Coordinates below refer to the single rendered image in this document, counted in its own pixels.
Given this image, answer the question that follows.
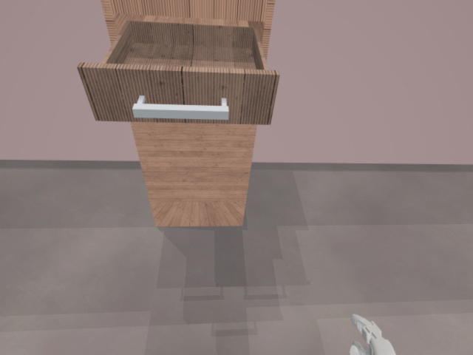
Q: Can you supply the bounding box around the right robot hand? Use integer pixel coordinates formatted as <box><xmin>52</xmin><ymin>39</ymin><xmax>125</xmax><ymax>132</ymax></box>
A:
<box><xmin>349</xmin><ymin>314</ymin><xmax>396</xmax><ymax>355</ymax></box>

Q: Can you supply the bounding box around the handle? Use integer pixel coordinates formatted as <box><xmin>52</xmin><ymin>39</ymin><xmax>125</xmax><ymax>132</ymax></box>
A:
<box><xmin>132</xmin><ymin>95</ymin><xmax>229</xmax><ymax>120</ymax></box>

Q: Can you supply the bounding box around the drawer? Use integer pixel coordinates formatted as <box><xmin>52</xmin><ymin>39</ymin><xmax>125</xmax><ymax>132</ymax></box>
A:
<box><xmin>77</xmin><ymin>21</ymin><xmax>280</xmax><ymax>125</ymax></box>

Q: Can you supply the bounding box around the cabinet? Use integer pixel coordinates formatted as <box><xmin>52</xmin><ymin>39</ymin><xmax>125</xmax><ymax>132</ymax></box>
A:
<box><xmin>101</xmin><ymin>0</ymin><xmax>275</xmax><ymax>227</ymax></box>

